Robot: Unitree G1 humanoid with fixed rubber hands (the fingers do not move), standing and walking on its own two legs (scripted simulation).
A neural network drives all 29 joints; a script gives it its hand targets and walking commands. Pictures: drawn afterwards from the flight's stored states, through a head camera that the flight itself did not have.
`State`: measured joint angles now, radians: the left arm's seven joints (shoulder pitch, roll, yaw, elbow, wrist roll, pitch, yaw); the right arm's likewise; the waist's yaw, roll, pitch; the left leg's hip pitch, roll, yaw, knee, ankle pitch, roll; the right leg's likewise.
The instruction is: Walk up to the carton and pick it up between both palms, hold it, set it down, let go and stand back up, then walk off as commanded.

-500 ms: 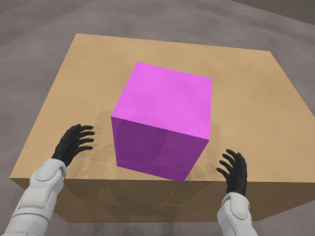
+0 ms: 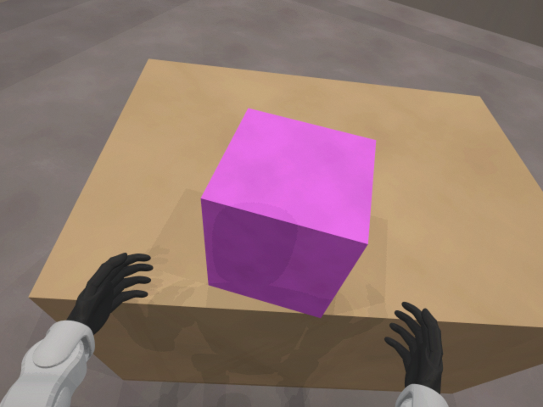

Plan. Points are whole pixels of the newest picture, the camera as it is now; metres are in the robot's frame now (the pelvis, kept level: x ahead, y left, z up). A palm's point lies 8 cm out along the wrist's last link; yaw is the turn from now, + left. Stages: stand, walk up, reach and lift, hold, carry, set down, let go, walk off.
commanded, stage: set down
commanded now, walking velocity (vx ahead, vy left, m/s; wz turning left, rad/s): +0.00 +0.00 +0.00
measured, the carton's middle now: (286, 217) +0.40 -0.01 +0.02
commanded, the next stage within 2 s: let go in 1.80 s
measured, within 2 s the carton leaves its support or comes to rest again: neither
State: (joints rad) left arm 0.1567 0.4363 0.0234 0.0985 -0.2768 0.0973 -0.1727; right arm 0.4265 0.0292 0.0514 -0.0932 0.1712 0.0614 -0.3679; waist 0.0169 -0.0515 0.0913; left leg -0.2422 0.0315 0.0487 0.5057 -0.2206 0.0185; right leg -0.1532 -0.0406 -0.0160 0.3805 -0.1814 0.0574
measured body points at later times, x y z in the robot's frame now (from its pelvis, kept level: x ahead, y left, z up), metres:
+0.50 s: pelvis +0.03 -0.01 +0.00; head +0.07 +0.02 +0.45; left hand +0.25 +0.25 -0.01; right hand +0.21 -0.19 +0.00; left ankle +0.04 +0.10 -0.74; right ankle +0.02 -0.16 -0.74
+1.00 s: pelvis +0.03 -0.01 +0.00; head +0.07 +0.01 +0.45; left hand +0.22 +0.25 -0.02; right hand +0.20 -0.20 -0.03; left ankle +0.04 +0.10 -0.74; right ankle +0.02 -0.16 -0.74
